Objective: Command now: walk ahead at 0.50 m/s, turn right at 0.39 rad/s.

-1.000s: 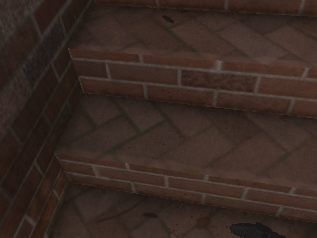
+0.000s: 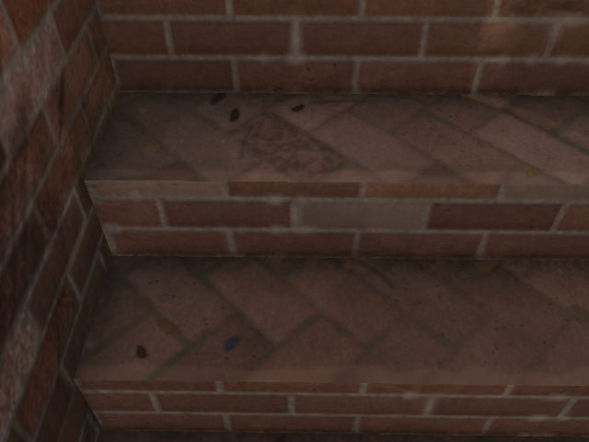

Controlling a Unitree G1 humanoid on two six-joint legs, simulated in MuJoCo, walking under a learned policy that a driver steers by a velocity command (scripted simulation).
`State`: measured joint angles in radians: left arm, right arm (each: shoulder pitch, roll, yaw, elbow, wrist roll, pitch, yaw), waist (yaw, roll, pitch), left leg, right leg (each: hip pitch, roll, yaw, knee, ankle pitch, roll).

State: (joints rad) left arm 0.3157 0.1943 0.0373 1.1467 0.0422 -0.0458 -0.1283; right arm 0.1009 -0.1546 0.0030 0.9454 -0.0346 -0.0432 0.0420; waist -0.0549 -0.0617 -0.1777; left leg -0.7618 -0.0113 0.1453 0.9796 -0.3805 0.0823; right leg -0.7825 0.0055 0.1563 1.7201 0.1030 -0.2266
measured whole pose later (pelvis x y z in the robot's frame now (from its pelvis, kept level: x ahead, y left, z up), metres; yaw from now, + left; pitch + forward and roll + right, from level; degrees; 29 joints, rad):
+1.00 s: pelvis +0.48 -0.08 +0.39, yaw -22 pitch +7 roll +3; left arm 0.20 0.30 0.05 1.00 0.05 -0.06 -0.10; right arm 0.34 -0.22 -0.01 0.96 -0.04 -0.04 0.07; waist -0.09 -0.07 -0.18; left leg -0.62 -0.06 0.05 0.95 -0.45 0.06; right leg -0.90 0.10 0.21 1.85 0.04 -0.27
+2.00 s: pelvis +0.96 -0.28 +0.74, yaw -3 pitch +8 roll +2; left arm 0.32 0.21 0.03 1.14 0.04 -0.09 -0.14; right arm 0.04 -0.17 0.00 0.86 -0.07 0.00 0.07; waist -0.04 -0.05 -0.17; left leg -0.80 -0.06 0.12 1.14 -0.48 0.09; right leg -0.49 -0.04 0.09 1.29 0.02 -0.11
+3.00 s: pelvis +1.21 -0.44 +1.01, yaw -34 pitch +5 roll +2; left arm 0.17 0.25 0.03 0.73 0.01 -0.01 0.04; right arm 0.12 -0.25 -0.02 0.75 -0.02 -0.03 -0.08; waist 0.04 0.01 -0.09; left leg -0.87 0.00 -0.09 1.36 -0.11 -0.04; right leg -0.46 0.13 0.12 0.54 -0.14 -0.08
